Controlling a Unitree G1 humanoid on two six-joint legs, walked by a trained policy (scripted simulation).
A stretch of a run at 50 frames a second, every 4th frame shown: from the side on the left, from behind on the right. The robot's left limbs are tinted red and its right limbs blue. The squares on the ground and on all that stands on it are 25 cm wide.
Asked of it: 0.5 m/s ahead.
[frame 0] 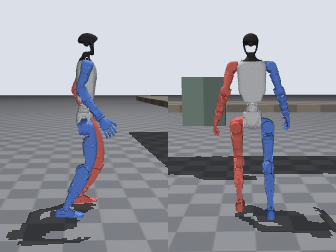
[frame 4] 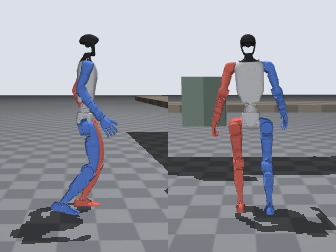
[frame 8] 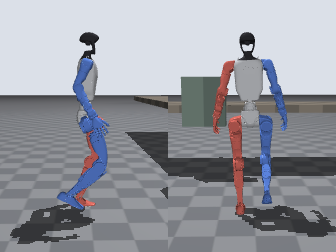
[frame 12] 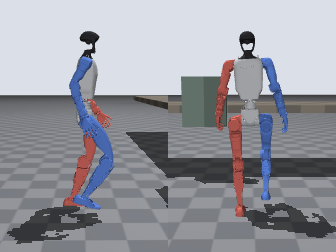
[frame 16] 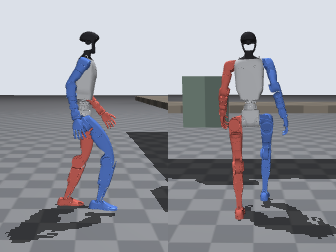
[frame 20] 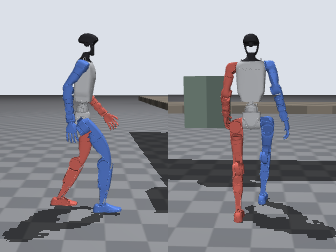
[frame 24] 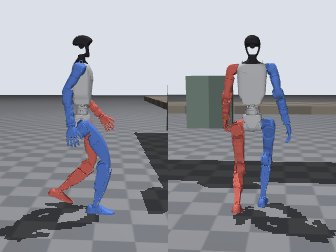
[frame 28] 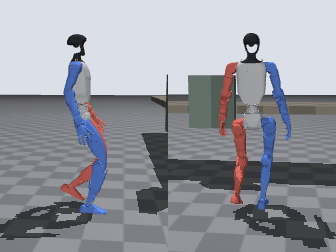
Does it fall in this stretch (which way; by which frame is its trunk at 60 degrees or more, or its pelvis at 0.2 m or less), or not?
no
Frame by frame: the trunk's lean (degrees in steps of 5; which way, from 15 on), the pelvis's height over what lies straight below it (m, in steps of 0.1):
0: 0, 0.8
4: 5, 0.8
8: 5, 0.8
12: 5, 0.8
16: 5, 0.8
20: 5, 0.8
24: 0, 0.7
28: 5, 0.7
